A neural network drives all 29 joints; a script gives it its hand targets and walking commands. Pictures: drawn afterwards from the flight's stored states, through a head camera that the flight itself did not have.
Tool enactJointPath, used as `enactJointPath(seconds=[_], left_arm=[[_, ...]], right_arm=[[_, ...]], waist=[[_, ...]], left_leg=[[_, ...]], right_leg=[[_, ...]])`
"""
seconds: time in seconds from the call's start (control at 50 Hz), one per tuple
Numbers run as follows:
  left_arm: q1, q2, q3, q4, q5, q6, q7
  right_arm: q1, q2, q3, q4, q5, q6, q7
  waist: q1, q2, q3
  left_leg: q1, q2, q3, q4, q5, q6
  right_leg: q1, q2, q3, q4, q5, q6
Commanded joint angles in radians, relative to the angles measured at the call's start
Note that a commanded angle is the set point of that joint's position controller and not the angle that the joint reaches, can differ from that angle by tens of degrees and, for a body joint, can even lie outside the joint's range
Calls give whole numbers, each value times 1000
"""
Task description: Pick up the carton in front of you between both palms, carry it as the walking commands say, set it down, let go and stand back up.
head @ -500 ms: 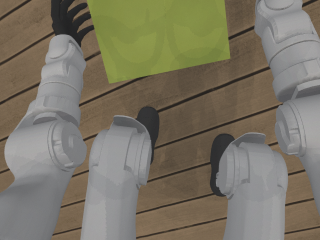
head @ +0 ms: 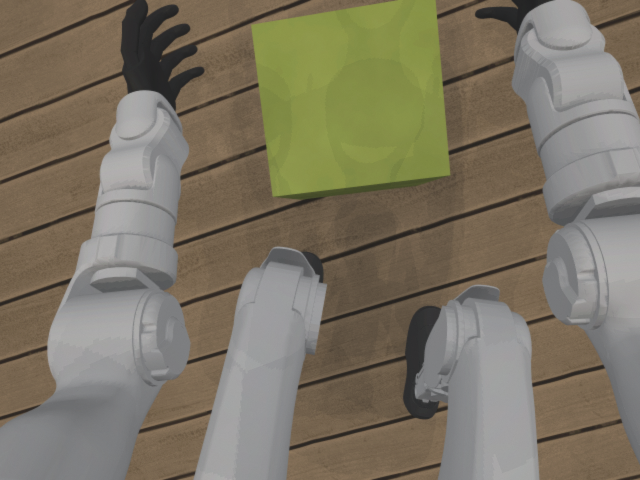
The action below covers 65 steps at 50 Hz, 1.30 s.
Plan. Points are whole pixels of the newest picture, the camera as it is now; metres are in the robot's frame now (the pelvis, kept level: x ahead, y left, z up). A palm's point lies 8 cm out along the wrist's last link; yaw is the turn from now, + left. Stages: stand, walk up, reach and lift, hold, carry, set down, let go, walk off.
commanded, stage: set down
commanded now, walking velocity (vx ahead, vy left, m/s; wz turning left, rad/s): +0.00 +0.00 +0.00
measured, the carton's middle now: (351, 122) +0.51 +0.08 -0.31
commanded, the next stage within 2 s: let go in 0.66 s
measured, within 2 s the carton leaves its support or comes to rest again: neither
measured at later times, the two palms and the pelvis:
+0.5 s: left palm (23, 19) +0.47 +0.29 +0.03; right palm out of the picture +0.59 -0.09 +0.03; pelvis +0.03 +0.00 +0.12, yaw +0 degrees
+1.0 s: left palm out of the picture +0.41 +0.27 +0.15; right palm out of the picture +0.49 -0.12 +0.14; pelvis +0.07 +0.02 +0.25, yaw -2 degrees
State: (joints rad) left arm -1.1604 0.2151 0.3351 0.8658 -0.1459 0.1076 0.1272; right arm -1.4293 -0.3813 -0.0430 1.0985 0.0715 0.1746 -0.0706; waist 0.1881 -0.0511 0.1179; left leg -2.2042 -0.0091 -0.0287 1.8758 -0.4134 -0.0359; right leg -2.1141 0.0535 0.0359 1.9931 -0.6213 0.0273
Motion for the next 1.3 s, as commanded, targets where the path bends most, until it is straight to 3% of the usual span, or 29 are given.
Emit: enactJointPath(seconds=[0.0, 0.16, 0.26, 0.68, 0.76, 0.84, 0.96, 1.08, 1.28], left_arm=[[-181, 101, 20, -118, 20, -8, -8], [-85, 132, 53, -228, 23, 32, -26], [-30, 139, 65, -279, 24, 57, -46], [118, 56, 96, -273, 126, 35, -115], [232, 46, 80, -298, 167, 22, -149], [404, 52, 41, -336, 213, 6, -194], [616, 92, -49, -418, 219, -23, -245], [857, 73, -158, -428, 162, -58, -258], [1232, 58, -268, -546, 121, -110, -209]], right_arm=[[-228, -85, -31, -78, -22, -19, 6], [-210, -56, -21, -242, -43, 18, 1], [-170, -34, -30, -316, -60, 51, 8], [36, 19, -134, -258, -141, 21, 70], [185, 77, -162, -301, -181, 9, 48], [400, 165, -188, -422, -225, -8, -4], [647, 225, -167, -621, -219, -47, -63], [896, 218, -134, -640, -181, -99, -40], [1279, 163, -105, -612, -149, -182, 22]], waist=[[45, -22, -1043], [72, -114, -1258], [71, -154, -1301], [34, -83, -1142], [17, -70, -1208], [-4, -49, -1229], [-21, 9, -1011], [-51, 54, -779], [-93, 120, -575]], left_leg=[[763, -30, 131, -164, 232, -48], [830, -46, 164, -272, 348, -45], [850, -51, 171, -358, 393, -40], [1132, -44, 139, -752, 469, -31], [1265, -47, 134, -810, 544, -23], [1417, -51, 116, -874, 617, -6], [1645, -36, 68, -1000, 548, 20], [1820, -12, 16, -1122, 461, 15], [2126, -3, -36, -1254, 675, -16]], right_leg=[[302, 54, -94, -251, 73, -30], [548, 71, -99, -367, 198, -12], [678, 72, -93, -455, 266, -4], [896, 53, -53, -872, 384, 5], [1000, 56, -48, -943, 473, 14], [1103, 60, -41, -1021, 562, 24], [1144, 55, -48, -1179, 436, 25], [1198, 40, -57, -1289, 322, 7], [1396, 33, -51, -1437, 373, -21]])
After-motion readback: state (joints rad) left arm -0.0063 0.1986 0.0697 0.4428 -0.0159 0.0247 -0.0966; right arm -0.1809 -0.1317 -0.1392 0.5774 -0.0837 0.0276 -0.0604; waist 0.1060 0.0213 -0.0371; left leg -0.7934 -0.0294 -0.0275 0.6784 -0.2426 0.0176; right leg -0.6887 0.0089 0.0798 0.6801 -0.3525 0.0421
